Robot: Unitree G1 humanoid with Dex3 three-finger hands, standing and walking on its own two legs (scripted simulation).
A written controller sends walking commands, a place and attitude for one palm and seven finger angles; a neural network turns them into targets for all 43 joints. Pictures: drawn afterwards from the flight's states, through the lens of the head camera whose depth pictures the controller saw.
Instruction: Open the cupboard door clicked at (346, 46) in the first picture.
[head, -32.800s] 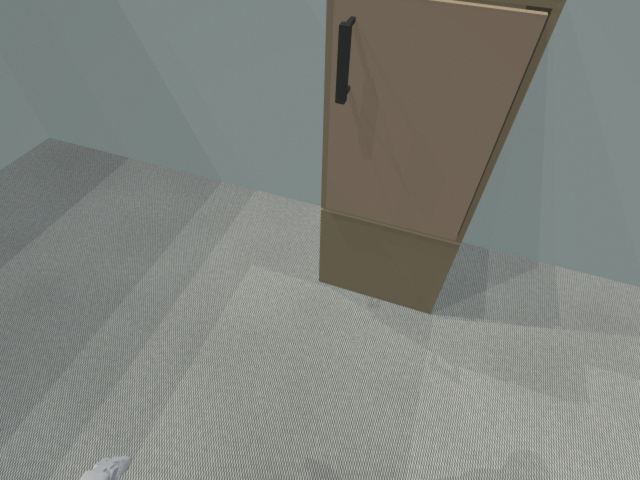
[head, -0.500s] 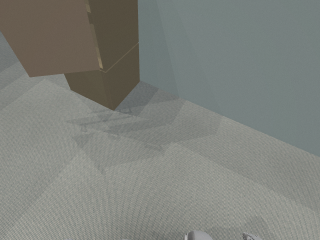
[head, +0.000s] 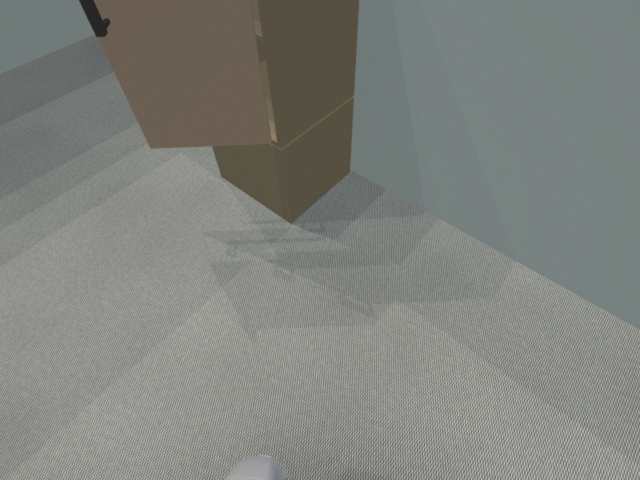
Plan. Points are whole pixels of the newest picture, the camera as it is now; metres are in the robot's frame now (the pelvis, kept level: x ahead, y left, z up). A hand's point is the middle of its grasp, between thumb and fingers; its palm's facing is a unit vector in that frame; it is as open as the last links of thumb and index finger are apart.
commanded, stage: take the last steps up to it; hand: left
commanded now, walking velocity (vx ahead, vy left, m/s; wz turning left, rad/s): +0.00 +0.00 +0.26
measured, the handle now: out of the picture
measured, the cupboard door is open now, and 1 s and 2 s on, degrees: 43 43 43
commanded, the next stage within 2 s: come to a stop and stand still in 1.52 s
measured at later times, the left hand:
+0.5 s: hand out of the picture +0.12 +0.24 -0.16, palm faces +0.15 -0.97 -0.20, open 7.4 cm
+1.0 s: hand out of the picture +0.13 +0.23 -0.17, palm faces +0.32 -0.93 -0.18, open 7.3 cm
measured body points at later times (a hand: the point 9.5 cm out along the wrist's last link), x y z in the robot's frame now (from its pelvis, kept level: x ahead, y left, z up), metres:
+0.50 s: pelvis +0.06 +0.05 +0.00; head +0.08 +0.04 +0.45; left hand +0.11 +0.30 -0.14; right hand +0.08 -0.18 -0.16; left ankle +0.00 +0.12 -0.74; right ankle +0.12 -0.09 -0.70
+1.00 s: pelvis +0.22 +0.08 +0.00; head +0.25 +0.09 +0.45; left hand +0.11 +0.28 -0.15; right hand +0.35 -0.14 -0.15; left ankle +0.28 +0.25 -0.70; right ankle +0.15 -0.06 -0.74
